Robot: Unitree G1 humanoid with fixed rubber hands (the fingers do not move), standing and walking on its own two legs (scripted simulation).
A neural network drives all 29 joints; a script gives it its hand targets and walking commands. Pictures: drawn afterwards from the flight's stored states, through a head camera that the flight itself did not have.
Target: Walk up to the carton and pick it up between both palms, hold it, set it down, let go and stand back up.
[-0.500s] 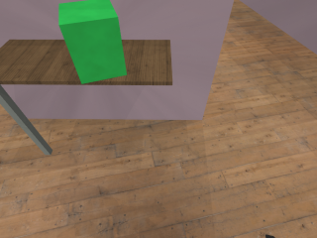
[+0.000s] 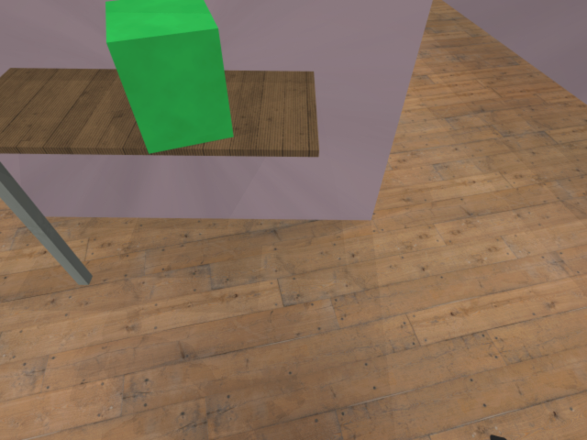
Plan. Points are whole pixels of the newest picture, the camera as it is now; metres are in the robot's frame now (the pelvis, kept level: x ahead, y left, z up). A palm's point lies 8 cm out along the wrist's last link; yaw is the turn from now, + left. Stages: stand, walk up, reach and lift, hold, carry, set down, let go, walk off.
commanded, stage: walk up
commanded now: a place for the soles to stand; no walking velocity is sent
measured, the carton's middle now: (173, 73) +0.85 +0.25 +0.07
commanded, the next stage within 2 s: none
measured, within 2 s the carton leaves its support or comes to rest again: neither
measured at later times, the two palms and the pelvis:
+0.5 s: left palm out of the picture +0.08 +0.31 -0.09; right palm out of the picture +0.07 -0.32 -0.10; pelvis +0.00 +0.00 +0.00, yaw -1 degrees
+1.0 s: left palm out of the picture +0.08 +0.31 -0.09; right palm out of the picture +0.07 -0.32 -0.11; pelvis -0.01 -0.01 +0.00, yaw -1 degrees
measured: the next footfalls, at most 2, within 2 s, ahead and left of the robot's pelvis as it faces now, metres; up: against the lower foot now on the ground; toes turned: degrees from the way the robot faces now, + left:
none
